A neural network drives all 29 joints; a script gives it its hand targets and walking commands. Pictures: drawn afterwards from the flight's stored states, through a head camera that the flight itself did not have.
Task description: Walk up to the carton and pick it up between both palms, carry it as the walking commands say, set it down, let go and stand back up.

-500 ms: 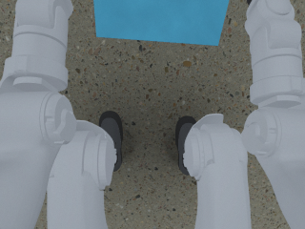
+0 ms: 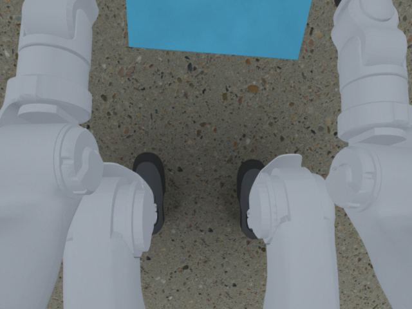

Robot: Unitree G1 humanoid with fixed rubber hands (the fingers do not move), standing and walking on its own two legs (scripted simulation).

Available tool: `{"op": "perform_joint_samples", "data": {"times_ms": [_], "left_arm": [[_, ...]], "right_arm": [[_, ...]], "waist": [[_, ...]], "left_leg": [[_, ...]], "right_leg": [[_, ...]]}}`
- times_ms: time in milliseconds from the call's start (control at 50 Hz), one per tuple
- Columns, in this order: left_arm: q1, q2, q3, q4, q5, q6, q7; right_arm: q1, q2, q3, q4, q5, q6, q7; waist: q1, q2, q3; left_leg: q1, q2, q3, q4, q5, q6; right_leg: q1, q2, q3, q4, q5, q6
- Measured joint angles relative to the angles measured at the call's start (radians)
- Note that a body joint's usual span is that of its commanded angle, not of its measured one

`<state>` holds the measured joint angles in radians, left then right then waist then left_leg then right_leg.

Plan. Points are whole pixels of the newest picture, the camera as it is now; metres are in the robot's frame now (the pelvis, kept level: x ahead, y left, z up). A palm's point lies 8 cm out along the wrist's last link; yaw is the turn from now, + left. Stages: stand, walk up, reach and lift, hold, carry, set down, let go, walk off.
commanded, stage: set down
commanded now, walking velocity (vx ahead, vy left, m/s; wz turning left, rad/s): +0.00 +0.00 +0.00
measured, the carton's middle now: out of the picture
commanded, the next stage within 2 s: none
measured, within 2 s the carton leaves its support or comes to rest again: rests again in 0.42 s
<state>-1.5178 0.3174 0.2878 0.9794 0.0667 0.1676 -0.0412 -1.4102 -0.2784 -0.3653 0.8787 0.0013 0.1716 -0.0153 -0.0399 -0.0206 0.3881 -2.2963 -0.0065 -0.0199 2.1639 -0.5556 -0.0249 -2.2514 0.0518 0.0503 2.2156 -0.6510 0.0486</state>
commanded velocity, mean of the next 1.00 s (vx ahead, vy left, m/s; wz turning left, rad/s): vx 0.00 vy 0.00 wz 0.00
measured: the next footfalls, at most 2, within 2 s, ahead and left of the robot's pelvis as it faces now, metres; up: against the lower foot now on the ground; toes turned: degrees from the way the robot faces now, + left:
none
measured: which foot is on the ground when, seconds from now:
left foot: down 0.00-1.00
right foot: down 0.00-1.00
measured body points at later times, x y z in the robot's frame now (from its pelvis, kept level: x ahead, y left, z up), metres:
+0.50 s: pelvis +0.00 +0.00 +0.00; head +0.38 +0.00 +0.22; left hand +0.56 +0.15 -0.21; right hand +0.53 -0.20 -0.21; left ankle +0.11 +0.13 -0.34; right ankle +0.09 -0.13 -0.34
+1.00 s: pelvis -0.01 +0.00 -0.01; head +0.37 +0.00 +0.23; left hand +0.57 +0.18 -0.19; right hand +0.53 -0.22 -0.19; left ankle +0.11 +0.13 -0.34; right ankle +0.09 -0.13 -0.34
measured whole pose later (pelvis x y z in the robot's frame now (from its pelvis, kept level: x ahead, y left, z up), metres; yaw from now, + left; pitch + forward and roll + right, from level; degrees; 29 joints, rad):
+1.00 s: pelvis -0.01 +0.00 -0.01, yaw +0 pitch +37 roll +0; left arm -1.51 0.41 0.19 1.14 -0.18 0.06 0.06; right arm -1.42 -0.36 -0.27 1.08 0.17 0.06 -0.10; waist -0.04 -0.02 0.41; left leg -2.29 -0.01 -0.02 2.19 -0.54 -0.02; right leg -2.24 0.05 0.05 2.24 -0.63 0.05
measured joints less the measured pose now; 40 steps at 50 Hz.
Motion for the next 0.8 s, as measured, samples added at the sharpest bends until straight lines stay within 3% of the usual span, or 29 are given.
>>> {"op": "perform_joint_samples", "data": {"times_ms": [400,580,800], "left_arm": [[0.001,0.003,0.000,0.086,-0.021,-0.066,0.014],[0.011,0.028,-0.065,0.191,-0.169,-0.102,0.100],[0.010,0.088,-0.099,0.223,-0.228,-0.106,0.096]], "right_arm": [[0.000,0.001,0.000,0.085,0.000,-0.076,-0.005],[0.021,-0.026,0.083,0.170,0.125,-0.105,-0.070],[0.016,-0.062,0.095,0.200,0.152,-0.108,-0.075]], "waist": [[0.000,0.000,0.000],[0.000,0.000,0.001],[0.000,0.000,0.001]], "left_leg": [[0.000,0.000,0.000,0.012,-0.004,0.000],[0.000,0.000,0.000,0.016,0.003,0.000],[0.000,0.000,0.000,0.022,0.016,0.000]], "right_leg": [[0.001,0.000,0.000,0.011,-0.004,0.002],[0.001,0.000,0.000,0.015,0.003,0.004],[0.000,0.000,-0.001,0.021,0.017,0.004]]}}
